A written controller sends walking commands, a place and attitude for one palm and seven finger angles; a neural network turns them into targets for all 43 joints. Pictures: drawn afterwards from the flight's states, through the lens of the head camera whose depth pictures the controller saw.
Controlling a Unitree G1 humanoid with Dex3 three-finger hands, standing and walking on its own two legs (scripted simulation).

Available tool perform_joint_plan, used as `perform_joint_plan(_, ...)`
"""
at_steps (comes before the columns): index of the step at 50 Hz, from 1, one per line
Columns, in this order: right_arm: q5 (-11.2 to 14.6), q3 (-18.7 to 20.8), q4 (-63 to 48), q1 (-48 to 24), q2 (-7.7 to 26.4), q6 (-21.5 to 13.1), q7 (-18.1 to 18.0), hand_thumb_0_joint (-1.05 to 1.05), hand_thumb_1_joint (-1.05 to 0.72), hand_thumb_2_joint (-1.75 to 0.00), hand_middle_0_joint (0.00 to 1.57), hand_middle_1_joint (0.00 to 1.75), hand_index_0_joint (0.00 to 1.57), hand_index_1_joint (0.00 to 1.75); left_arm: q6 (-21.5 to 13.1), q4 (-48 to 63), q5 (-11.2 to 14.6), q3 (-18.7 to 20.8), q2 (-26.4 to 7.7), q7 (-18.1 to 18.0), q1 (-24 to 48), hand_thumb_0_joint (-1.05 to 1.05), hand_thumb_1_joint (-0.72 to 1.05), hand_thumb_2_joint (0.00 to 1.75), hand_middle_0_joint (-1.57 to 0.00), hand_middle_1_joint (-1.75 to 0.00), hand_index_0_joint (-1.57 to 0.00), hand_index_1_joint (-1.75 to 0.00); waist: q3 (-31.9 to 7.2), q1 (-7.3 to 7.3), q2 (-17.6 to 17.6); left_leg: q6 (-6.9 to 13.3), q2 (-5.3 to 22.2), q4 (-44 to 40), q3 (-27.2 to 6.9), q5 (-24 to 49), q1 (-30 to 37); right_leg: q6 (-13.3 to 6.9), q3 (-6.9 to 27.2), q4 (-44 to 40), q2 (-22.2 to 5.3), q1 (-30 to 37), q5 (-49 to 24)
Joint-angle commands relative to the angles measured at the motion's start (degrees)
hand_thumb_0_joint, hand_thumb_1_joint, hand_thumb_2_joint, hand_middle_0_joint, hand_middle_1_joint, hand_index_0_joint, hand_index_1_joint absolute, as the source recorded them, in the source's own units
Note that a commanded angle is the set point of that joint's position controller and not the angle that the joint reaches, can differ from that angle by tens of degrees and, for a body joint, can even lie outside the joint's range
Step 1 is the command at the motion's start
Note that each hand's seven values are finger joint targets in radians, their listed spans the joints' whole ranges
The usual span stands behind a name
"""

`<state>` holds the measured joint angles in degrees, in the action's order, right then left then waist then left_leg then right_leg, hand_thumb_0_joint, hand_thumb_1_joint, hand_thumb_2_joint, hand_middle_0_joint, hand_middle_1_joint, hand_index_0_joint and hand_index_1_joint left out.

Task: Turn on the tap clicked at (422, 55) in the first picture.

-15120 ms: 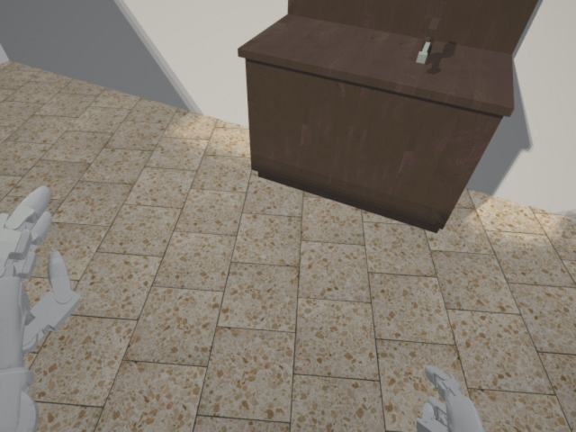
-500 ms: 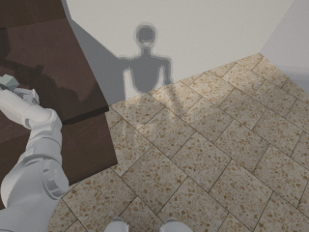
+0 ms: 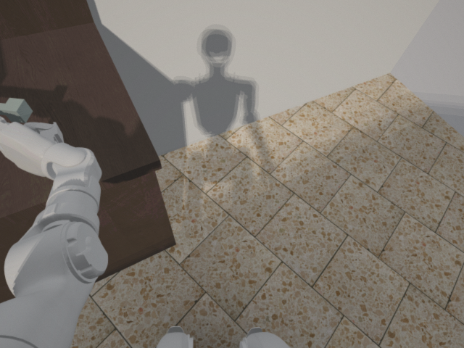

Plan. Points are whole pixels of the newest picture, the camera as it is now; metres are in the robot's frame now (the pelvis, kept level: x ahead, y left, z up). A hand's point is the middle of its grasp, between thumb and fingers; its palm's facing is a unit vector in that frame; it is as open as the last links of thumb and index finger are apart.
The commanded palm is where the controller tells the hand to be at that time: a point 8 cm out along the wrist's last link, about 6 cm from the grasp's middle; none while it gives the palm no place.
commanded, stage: push the lever round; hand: left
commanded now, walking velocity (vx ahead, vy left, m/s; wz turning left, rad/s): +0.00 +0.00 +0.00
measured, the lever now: (17, 110) +0.52 +0.33 +0.08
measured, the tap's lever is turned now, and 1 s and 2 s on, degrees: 58 81 81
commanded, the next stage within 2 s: lift the hand up off the lever in 0.38 s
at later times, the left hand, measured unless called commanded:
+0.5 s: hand (61, 113) +0.52 +0.27 +0.06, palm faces +0.85 -0.50 -0.15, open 8.0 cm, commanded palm +0.47 +0.27 +0.07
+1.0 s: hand (57, 110) +0.52 +0.27 +0.08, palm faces +0.85 -0.51 -0.15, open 7.8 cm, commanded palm +0.47 +0.27 +0.09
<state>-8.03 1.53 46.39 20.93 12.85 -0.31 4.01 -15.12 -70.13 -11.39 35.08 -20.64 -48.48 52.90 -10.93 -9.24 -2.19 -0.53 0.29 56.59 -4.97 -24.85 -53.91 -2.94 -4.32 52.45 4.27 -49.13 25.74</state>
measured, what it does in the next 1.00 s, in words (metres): stands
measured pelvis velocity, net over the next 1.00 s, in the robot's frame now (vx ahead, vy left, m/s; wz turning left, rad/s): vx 0.01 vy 0.00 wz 0.00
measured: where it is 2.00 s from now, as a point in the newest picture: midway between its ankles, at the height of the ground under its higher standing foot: outside the picture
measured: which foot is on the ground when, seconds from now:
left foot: down 0.00-1.00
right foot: down 0.00-1.00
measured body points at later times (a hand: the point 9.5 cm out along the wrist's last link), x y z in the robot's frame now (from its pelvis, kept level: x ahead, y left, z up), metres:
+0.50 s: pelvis +0.00 -0.01 +0.00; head +0.13 +0.02 +0.43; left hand +0.48 +0.29 +0.07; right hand -0.03 -0.27 -0.12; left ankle +0.01 +0.12 -0.68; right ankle -0.02 -0.09 -0.68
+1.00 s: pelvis +0.01 +0.00 +0.01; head +0.11 +0.02 +0.45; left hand +0.47 +0.29 +0.09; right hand -0.02 -0.26 -0.11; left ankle +0.01 +0.12 -0.68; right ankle -0.02 -0.09 -0.68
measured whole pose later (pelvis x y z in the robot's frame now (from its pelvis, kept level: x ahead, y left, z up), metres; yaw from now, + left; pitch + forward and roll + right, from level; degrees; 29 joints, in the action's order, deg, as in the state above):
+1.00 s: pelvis +0.01 +0.00 +0.01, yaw +0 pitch +22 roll -3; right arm -7.8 1.4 46.0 22.9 13.6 -1.1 5.3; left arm -11.9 -72.5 -11.7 35.9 -22.9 -47.7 56.6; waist -10.7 -10.5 -2.7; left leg -0.4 0.5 54.2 -5.1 -24.6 -51.5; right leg -2.9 -4.3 49.4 4.5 -46.5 25.1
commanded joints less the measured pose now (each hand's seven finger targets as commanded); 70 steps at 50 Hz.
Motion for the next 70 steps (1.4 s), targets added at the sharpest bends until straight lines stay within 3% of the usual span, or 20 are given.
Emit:
perform_joint_plan(1,-0.17,3.13,-2.0,8.95,10.58,-0.95,-0.32,0.0,-0.9,-0.9,0.2,0.3,0.2,0.3,-3.57,11.64,-2.62,-2.25,-13.66,-0.04,27.3,0.0,0.9,0.9,-0.15,-0.15,-0.15,-0.15,-23.22,-1.1,-6.12,1.91,0.83,-4.22,-0.11,23.52,19.43,2.07,2.2,-6.02,-1.91,9.01,-20.12)
perform_joint_plan(8,-0.14,2.99,-1.99,9.88,10.73,-1.01,-0.1,0.0,-0.9,-0.9,0.2,0.3,0.2,0.3,-2.9,10.49,-3.0,-2.43,-14.54,0.34,28.2,0.0,0.9,0.9,-0.15,-0.15,-0.15,-0.15,-23.33,-1.55,-6.36,2.14,0.77,-3.93,0.19,22.96,18.34,2.18,2.39,-6.25,-2.0,9.54,-20.81)
perform_joint_plan(11,-0.22,2.92,-1.56,10.2,10.87,-1.28,-0.02,0.0,-0.9,-0.9,0.2,0.3,0.2,0.3,-2.61,9.08,-3.29,-3.21,-14.3,0.31,30.54,0.0,0.9,0.9,-0.15,-0.15,-0.15,-0.15,-22.02,-2.59,-7.1,2.13,1.02,-3.9,-0.04,22.44,18.43,2.18,2.15,-6.36,-1.91,7.45,-19.66)
perform_joint_plan(12,-0.23,2.95,-1.57,10.35,11.07,-1.39,-0.05,0.0,-0.9,-0.9,0.2,0.3,0.2,0.3,-2.43,8.02,-3.25,-2.11,-15.77,0.21,30.22,0.0,0.9,0.9,-0.15,-0.15,-0.15,-0.15,-22.05,-2.59,-5.38,2.44,0.87,-3.67,0.08,21.11,16.96,2.35,2.44,-6.57,-1.93,8.17,-19.5)
perform_joint_plan(15,-0.25,2.86,-1.74,10.79,11.09,-1.69,-0.03,0.0,-0.9,-0.9,0.2,0.3,0.2,0.3,-2.67,8.96,-3.6,-2.62,-16.42,0.22,32.7,0.0,0.9,0.9,-0.15,-0.15,-0.15,-0.15,-23.85,-2.57,-8.05,2.38,0.78,-3.57,0.22,21.29,17.36,2.28,2.69,-6.39,-2.1,8.05,-19.86)
perform_joint_plan(24,-0.29,2.7,-1.85,13.14,11.73,-1.67,0.35,0.0,-0.9,-0.9,0.2,0.3,0.2,0.3,-2.24,7.33,-3.72,0.35,-21.24,0.73,32.74,0.0,0.9,0.9,-0.15,-0.15,-0.15,-0.15,-25.89,-2.37,-7.81,2.59,0.97,-2.45,0.52,24.17,16.59,2.5,2.99,-6.09,-2.22,10.13,-24.31)
perform_joint_plan(30,0.01,2.87,-2.09,13.66,11.61,-1.39,0.93,0.0,-0.9,-0.9,0.2,0.3,0.2,0.3,-2.06,9.17,-2.77,-0.75,-18.76,1.35,30.3,0.0,0.9,0.9,-0.15,-0.15,-0.15,-0.15,-27.04,-1.95,-8.56,2.26,1.22,-2.95,0.71,28.51,20.62,2.54,2.49,-6.65,-1.82,11.55,-27.26)
perform_joint_plan(33,0.24,2.98,-2.46,13.68,11.51,-1.06,0.99,0.0,-0.9,-0.9,0.2,0.3,0.2,0.3,-1.88,10.92,-2.03,0.02,-18.5,1.41,28.1,0.0,0.9,0.9,-0.15,-0.15,-0.15,-0.15,-26.93,-0.92,-8.07,2.12,1.18,-3.89,0.83,29.33,21.1,2.49,2.33,-6.92,-1.79,13.86,-28.17)
perform_joint_plan(34,0.27,2.97,-2.24,13.42,11.4,-1.12,1.06,0.0,-0.9,-0.9,0.2,0.3,0.2,0.3,-1.84,10.74,-1.98,-1.27,-16.73,1.55,28.77,0.0,0.9,0.9,-0.15,-0.15,-0.15,-0.15,-25.89,-1.63,-8.7,2.19,1.15,-3.8,0.84,29.4,21.53,2.4,2.42,-7.27,-1.78,12.83,-27.81)
perform_joint_plan(36,0.27,3.08,-2.15,13.66,11.61,-1.01,1.05,0.0,-0.9,-0.9,0.2,0.3,0.2,0.3,-1.61,10.83,-2.05,0.6,-18.73,1.26,27.61,0.0,0.9,0.9,-0.15,-0.15,-0.15,-0.15,-24.94,-1.0,-7.45,2.17,1.2,-4.42,0.66,29.29,20.89,2.48,2.21,-7.16,-1.81,13.74,-27.64)
perform_joint_plan(40,0.22,3.28,-1.86,12.82,11.27,-1.05,1.25,0.0,-0.9,-0.9,0.2,0.3,0.2,0.3,-1.39,11.98,-2.26,-2.13,-14.75,1.0,27.85,0.0,0.9,0.9,-0.15,-0.15,-0.15,-0.15,-22.82,-1.61,-8.09,1.92,1.38,-5.16,0.28,30.08,23.33,2.28,1.69,-7.89,-1.59,11.78,-25.65)
perform_joint_plan(43,0.29,3.3,-2.04,12.39,11.57,-0.96,1.05,0.0,-0.9,-0.9,0.2,0.3,0.2,0.3,-0.65,10.39,-2.22,-1.35,-15.66,0.81,27.57,0.0,0.9,0.9,-0.15,-0.15,-0.15,-0.15,-20.9,-1.96,-5.03,2.18,1.12,-5.94,0.31,26.45,20.51,2.38,1.8,-8.24,-1.68,12.54,-23.94)
perform_joint_plan(45,0.32,3.12,-1.92,12.04,11.36,-1.08,0.99,0.0,-0.9,-0.9,0.2,0.3,0.2,0.3,-0.37,9.2,-2.19,-2.34,-14.37,0.74,28.41,0.0,0.9,0.9,-0.15,-0.15,-0.15,-0.15,-19.51,-2.18,-5.66,2.12,1.03,-6.47,0.02,25.37,20.67,2.24,1.68,-8.56,-1.75,11.11,-22.14)
perform_joint_plan(47,0.2,3.09,-1.9,11.82,11.54,-1.29,0.82,0.0,-0.9,-0.9,0.2,0.3,0.2,0.3,-0.1,9.0,-2.55,-1.71,-15.83,0.39,29.94,0.0,0.9,0.9,-0.15,-0.15,-0.15,-0.15,-18.85,-2.48,-4.71,2.27,0.96,-6.62,0.05,23.1,19.46,2.35,1.76,-8.84,-1.82,10.81,-20.7)
perform_joint_plan(54,-0.13,3.24,-1.88,11.79,11.3,-1.65,0.99,0.0,-0.9,-0.9,0.2,0.3,0.2,0.3,-0.71,12.17,-2.99,-2.97,-14.23,-0.17,31.56,0.0,0.9,0.9,-0.15,-0.15,-0.15,-0.15,-23.58,-1.75,-9.35,1.26,1.37,-6.1,-0.92,28.18,25.75,1.75,1.31,-8.36,-1.49,8.74,-20.49)
perform_joint_plan(56,0.03,3.26,-2.0,11.98,11.35,-1.49,0.89,0.0,-0.9,-0.9,0.2,0.3,0.2,0.3,-0.08,10.53,-2.33,-2.49,-14.42,0.06,30.04,0.0,0.9,0.9,-0.15,-0.15,-0.15,-0.15,-23.89,-1.59,-6.72,1.39,1.3,-6.27,-0.48,28.78,24.93,2.0,1.31,-8.59,-1.54,10.79,-22.12)
perform_joint_plan(59,0.22,3.08,-2.31,11.56,11.36,-1.38,0.63,0.0,-0.9,-0.9,0.2,0.3,0.2,0.3,0.96,9.28,-1.55,-3.15,-13.39,0.63,30.53,0.0,0.9,0.9,-0.15,-0.15,-0.15,-0.15,-22.38,-1.94,-6.27,1.78,0.91,-6.96,0.03,25.87,22.89,2.16,1.66,-9.39,-1.74,11.96,-21.81)
perform_joint_plan(64,0.36,2.9,-2.63,11.63,11.46,-1.49,0.27,0.0,-0.9,-0.9,0.2,0.3,0.2,0.3,0.76,12.21,-2.34,0.28,-18.85,-0.06,31.76,0.0,0.9,0.9,-0.15,-0.15,-0.15,-0.15,-22.82,-1.09,-6.24,2.27,0.71,-7.41,0.44,25.07,21.69,2.36,2.15,-9.83,-1.94,14.63,-23.27)
perform_joint_plan(67,0.29,2.94,-2.42,11.53,11.25,-1.73,0.36,0.0,-0.9,-0.9,0.2,0.3,0.2,0.3,0.64,12.77,-3.62,-1.88,-17.34,-0.3,32.22,0.0,0.9,0.9,-0.15,-0.15,-0.15,-0.15,-21.92,-1.95,-6.17,2.3,0.93,-7.42,0.37,24.97,22.26,2.4,1.92,-9.88,-1.82,13.63,-22.75)
perform_joint_plan(70,0.4,3.23,-2.36,11.92,11.25,-1.81,0.4,0.0,-0.9,-0.9,0.2,0.3,0.2,0.3,0.86,13.02,-3.41,-2.71,-16.14,0.27,31.0,0.0,0.9,0.9,-0.15,-0.15,-0.15,-0.15,-22.68,-1.55,-6.78,2.01,1.01,-7.86,0.27,26.63,24.3,2.18,1.64,-10.09,-1.7,13.99,-23.18)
